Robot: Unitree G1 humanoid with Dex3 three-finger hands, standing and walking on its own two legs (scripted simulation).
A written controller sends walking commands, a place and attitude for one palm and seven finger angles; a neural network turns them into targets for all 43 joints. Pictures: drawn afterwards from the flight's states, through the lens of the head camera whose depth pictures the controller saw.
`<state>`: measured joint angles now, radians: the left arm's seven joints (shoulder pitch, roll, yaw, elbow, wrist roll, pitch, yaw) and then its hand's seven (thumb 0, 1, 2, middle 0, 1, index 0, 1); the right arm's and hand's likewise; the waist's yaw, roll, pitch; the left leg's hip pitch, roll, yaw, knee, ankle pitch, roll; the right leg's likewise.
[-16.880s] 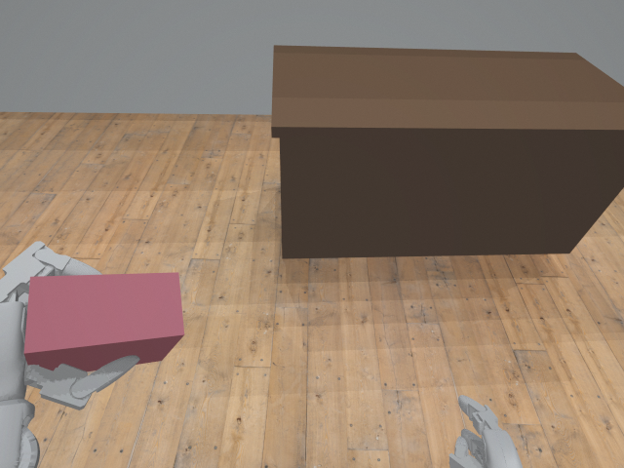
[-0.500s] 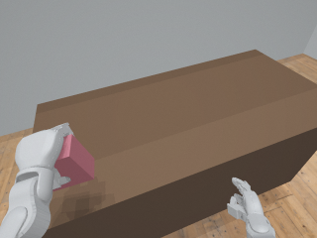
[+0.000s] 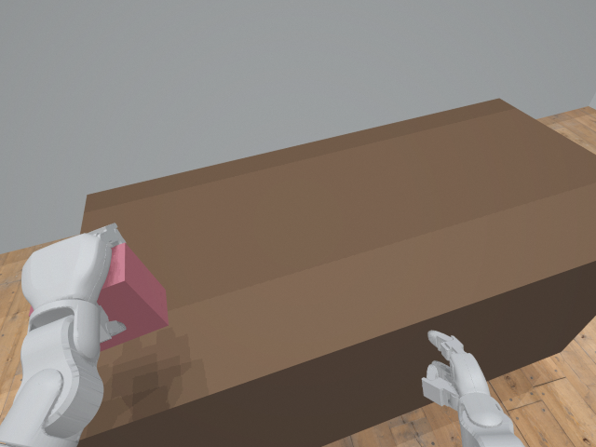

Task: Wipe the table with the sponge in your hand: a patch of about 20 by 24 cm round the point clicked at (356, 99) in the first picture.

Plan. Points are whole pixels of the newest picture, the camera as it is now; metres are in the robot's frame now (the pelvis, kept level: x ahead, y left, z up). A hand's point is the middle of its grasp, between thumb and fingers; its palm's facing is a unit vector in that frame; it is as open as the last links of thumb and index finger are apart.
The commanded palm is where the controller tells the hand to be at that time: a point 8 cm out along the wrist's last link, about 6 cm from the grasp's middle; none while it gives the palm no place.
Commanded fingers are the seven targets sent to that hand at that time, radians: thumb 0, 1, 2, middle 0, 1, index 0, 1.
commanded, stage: turn the palm down, sponge in hand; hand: left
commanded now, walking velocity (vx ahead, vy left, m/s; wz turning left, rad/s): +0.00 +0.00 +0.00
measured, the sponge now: (115, 307) +0.24 +0.31 +0.07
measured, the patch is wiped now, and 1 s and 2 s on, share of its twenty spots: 0.00 0.00 0.00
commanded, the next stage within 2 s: move the sponge above the wiping area in 0.02 s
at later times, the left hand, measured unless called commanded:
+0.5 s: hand (109, 310) +0.22 +0.30 +0.09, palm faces +0.03 -0.09 -1.00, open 10.4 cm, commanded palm +0.19 +0.28 +0.16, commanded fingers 0.00 0.10 1.30 -1.20 -1.60 -1.20 -1.60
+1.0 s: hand (120, 316) +0.23 +0.30 +0.06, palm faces -0.08 -0.11 -0.99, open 10.4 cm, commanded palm +0.21 +0.29 +0.14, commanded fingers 0.00 0.10 1.30 -1.20 -1.60 -1.20 -1.60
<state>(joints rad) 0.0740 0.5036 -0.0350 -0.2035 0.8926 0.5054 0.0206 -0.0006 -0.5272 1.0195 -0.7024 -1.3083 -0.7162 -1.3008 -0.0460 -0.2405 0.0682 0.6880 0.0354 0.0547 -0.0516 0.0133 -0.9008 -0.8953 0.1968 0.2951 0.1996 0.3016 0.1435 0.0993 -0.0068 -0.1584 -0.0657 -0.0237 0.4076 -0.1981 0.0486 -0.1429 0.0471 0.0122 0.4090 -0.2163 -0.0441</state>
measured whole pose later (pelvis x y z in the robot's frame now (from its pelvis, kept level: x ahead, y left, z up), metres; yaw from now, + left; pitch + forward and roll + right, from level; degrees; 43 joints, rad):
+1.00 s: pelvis +0.00 -0.02 +0.00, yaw +0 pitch -2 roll +0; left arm 0.07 0.50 -0.01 0.05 0.87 0.39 -0.02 0.00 -0.53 1.02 -0.70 -1.30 -0.72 -1.30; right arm 0.02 -0.28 0.03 0.70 0.05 0.02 -0.09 0.01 -0.90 -0.90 0.20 0.29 0.20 0.30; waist 0.10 0.10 0.00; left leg -0.20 -0.05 -0.03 0.43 -0.21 0.03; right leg -0.18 0.07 0.00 0.43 -0.22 -0.06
